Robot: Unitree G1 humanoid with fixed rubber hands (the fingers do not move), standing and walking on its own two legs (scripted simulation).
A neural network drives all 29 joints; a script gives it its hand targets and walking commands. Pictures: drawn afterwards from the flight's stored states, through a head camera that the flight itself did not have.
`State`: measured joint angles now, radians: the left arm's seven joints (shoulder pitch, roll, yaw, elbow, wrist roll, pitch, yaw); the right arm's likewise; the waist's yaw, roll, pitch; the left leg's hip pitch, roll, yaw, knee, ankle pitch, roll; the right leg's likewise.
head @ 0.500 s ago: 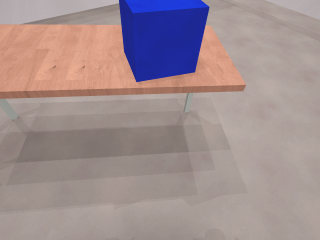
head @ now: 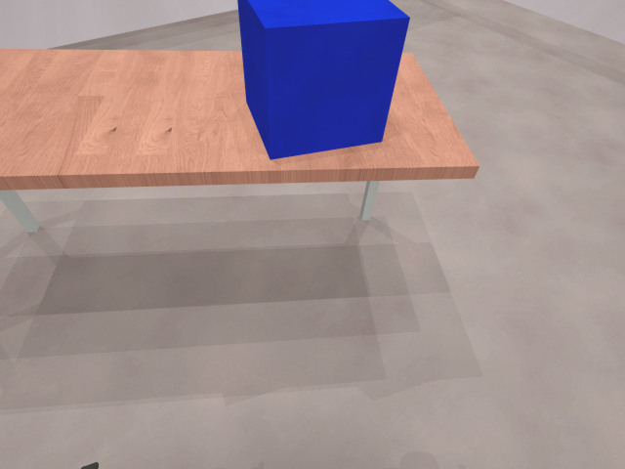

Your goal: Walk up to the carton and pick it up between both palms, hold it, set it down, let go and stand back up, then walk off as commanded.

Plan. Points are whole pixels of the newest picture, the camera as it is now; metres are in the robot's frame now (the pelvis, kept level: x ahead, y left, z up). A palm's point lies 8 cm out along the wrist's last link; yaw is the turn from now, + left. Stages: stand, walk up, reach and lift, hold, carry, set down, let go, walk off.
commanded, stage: stand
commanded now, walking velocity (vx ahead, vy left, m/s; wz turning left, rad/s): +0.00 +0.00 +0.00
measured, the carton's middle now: (314, 66) +0.89 -0.01 +0.09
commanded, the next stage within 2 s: none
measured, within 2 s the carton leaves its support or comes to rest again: neither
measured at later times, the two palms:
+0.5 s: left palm out of the picture +0.06 +0.30 -0.10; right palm out of the picture +0.04 -0.30 -0.10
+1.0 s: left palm out of the picture +0.07 +0.30 -0.10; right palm out of the picture +0.05 -0.30 -0.10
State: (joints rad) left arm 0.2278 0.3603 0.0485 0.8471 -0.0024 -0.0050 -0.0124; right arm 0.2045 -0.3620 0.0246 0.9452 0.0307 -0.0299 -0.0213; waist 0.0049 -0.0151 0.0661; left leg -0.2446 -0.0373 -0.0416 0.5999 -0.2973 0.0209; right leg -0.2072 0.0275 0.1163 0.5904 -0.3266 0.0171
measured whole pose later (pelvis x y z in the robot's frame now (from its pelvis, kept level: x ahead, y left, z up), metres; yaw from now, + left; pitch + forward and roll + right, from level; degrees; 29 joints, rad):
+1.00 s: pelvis -0.01 +0.00 +0.01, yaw +0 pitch -3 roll +0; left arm 0.23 0.36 0.05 0.86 0.00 -0.01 -0.01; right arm 0.18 -0.36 0.02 1.03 0.03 -0.03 -0.01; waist 0.01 -0.02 0.07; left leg -0.22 -0.04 -0.05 0.48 -0.21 0.02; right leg -0.19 0.02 0.12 0.48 -0.24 0.02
